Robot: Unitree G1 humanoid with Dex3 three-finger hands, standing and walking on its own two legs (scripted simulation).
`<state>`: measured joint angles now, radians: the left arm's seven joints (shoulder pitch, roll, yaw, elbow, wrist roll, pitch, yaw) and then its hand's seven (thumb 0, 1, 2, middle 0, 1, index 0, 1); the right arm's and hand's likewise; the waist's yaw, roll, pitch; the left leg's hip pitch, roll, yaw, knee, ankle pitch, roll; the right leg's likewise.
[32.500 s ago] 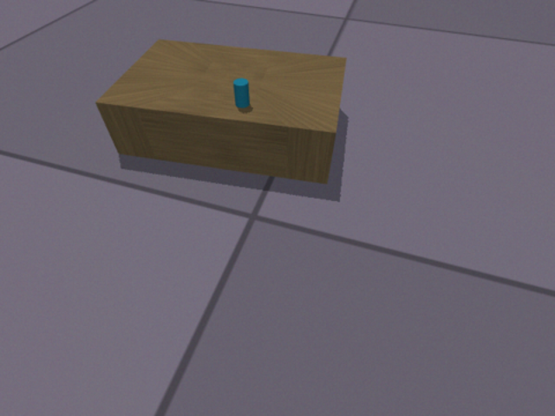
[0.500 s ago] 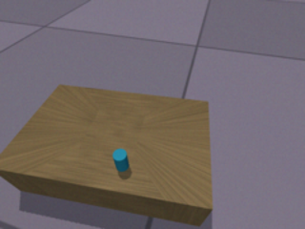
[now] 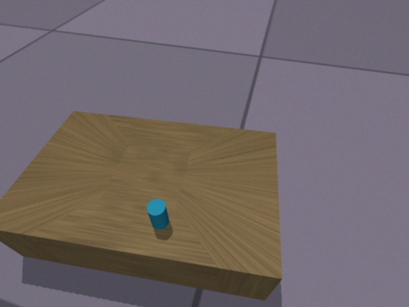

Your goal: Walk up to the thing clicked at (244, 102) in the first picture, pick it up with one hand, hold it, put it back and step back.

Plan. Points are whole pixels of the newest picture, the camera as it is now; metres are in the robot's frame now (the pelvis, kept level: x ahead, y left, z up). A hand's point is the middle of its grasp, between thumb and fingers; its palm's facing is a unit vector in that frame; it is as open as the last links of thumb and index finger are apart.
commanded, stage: stand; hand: left
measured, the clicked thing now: (158, 214) +0.52 +0.19 -0.39
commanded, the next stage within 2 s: step back in 1.02 s
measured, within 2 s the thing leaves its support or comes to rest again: neither
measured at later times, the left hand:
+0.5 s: hand out of the picture +0.09 +0.25 -0.16, palm faces -0.01 -0.94 -0.34, open 7.4 cm
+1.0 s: hand out of the picture +0.08 +0.25 -0.16, palm faces -0.02 -0.94 -0.34, open 7.4 cm
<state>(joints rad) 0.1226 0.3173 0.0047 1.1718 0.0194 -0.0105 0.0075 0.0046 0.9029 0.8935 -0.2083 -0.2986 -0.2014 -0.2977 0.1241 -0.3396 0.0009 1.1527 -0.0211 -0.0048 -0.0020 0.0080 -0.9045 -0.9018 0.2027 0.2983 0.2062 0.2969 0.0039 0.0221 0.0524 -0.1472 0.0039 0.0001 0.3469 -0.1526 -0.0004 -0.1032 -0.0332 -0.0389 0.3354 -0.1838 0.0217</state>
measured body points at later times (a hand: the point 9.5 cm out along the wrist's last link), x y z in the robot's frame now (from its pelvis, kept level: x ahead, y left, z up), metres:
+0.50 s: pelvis +0.01 +0.00 +0.00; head +0.02 +0.00 +0.45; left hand +0.09 +0.30 -0.13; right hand +0.09 -0.29 -0.14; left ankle +0.03 +0.12 -0.75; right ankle +0.00 -0.13 -0.75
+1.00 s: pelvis +0.02 +0.01 +0.00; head +0.03 +0.00 +0.45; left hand +0.08 +0.30 -0.13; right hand +0.09 -0.29 -0.14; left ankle +0.03 +0.12 -0.75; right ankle +0.00 -0.13 -0.75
